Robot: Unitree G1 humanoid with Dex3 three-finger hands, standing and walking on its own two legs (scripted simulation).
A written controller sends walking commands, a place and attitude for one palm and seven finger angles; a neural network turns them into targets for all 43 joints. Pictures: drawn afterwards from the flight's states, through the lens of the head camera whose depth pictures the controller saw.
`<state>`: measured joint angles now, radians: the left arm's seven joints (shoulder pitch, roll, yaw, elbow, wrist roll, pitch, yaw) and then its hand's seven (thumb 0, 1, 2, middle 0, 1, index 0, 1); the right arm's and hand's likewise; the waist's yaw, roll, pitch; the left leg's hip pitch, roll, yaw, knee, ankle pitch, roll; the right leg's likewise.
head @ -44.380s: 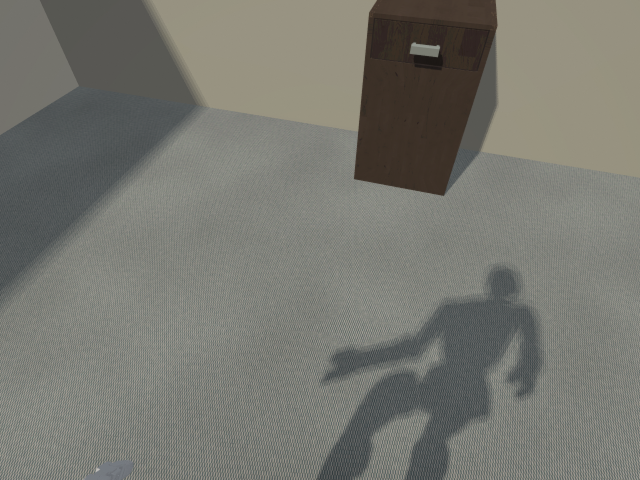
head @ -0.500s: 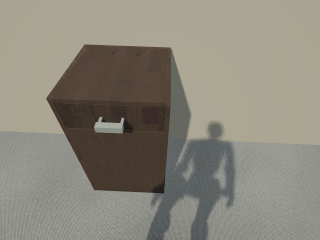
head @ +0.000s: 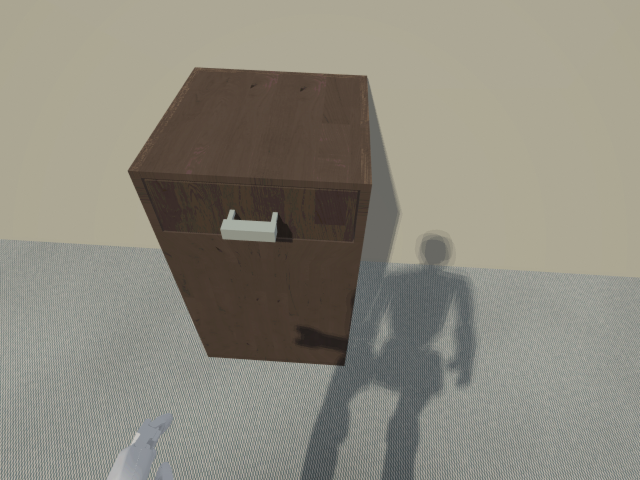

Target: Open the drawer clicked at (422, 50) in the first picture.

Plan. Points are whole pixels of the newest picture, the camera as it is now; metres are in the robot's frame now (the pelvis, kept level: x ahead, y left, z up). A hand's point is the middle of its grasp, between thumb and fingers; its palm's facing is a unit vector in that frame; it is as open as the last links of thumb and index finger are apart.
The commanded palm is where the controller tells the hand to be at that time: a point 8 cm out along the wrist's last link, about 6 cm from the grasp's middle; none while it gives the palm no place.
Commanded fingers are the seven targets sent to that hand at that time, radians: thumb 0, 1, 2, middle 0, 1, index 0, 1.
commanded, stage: raise the hand with hooked fingers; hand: left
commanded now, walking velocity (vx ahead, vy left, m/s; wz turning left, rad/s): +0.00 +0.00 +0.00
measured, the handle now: (251, 222) +0.58 +0.18 -0.07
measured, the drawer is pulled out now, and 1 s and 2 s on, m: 0.00 0.00 0.00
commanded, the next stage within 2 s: move the hooked fingers above the handle in 1.76 s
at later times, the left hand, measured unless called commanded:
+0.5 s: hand (145, 406) +0.21 +0.24 -0.03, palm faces +0.16 -0.08 -0.98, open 9.8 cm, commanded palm +0.18 +0.23 +0.03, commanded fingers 0.00 0.13 0.57 -0.25 -0.80 -0.25 -0.80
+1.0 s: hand (156, 320) +0.30 +0.24 +0.03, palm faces +0.10 -0.08 -0.99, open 12.7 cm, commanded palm +0.27 +0.23 +0.09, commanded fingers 0.00 -0.45 0.32 -0.30 -1.17 -0.30 -1.17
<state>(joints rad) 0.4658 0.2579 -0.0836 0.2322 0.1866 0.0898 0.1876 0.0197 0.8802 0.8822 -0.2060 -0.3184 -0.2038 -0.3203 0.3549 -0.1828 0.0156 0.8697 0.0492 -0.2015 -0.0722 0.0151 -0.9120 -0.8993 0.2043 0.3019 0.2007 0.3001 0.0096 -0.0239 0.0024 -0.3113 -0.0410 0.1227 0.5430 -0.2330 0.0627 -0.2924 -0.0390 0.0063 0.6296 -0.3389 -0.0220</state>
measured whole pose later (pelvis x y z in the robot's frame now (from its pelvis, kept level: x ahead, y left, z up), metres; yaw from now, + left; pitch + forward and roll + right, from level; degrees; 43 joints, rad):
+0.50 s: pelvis -0.01 -0.02 -0.05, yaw +4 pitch +8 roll -2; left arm 0.24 0.40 -0.07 0.01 1.06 -0.04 0.47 0.01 0.34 0.66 -0.27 -0.65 -0.27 -0.66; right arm 0.05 -0.23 -0.01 0.53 -0.08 0.08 -0.01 0.02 -0.91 -0.90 0.20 0.30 0.20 0.30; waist 0.09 0.03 -0.09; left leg -0.74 -0.01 0.01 0.99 -0.40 0.04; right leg -0.65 0.04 -0.04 0.98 -0.48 -0.03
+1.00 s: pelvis +0.04 -0.02 -0.02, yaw +3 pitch +8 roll +0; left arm 0.16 0.42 -0.02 -0.02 0.97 0.01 0.29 0.00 -0.23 0.41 -0.30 -1.03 -0.30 -1.03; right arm 0.13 -0.26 -0.04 0.60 -0.03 0.14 0.00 0.02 -0.91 -0.90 0.20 0.30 0.20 0.30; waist 0.06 0.06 -0.08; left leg -0.51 -0.02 0.04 0.73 -0.36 0.04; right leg -0.43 0.03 0.01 0.74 -0.44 -0.03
